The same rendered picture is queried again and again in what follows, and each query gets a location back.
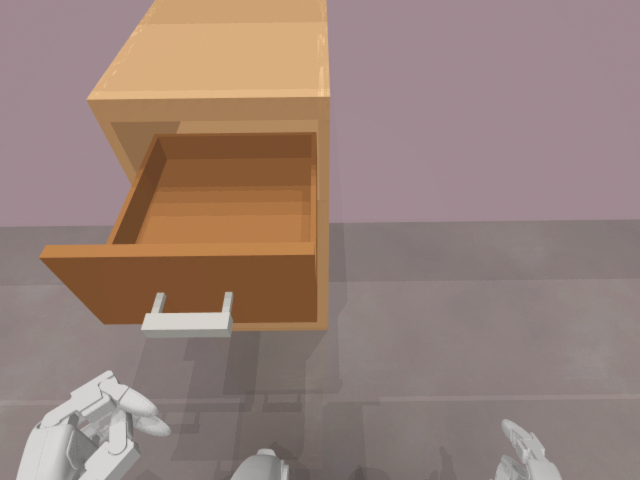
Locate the right robot hand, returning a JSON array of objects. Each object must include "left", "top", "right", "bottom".
[{"left": 490, "top": 419, "right": 562, "bottom": 480}]

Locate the cabinet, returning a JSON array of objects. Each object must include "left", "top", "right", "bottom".
[{"left": 86, "top": 0, "right": 330, "bottom": 331}]

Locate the robot left thigh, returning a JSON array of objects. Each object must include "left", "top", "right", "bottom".
[{"left": 230, "top": 454, "right": 289, "bottom": 480}]

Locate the drawer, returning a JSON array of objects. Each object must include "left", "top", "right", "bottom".
[{"left": 39, "top": 132, "right": 317, "bottom": 324}]

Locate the left robot hand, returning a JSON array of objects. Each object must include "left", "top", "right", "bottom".
[{"left": 16, "top": 371, "right": 172, "bottom": 480}]

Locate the handle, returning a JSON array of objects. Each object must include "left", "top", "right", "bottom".
[{"left": 141, "top": 292, "right": 234, "bottom": 338}]

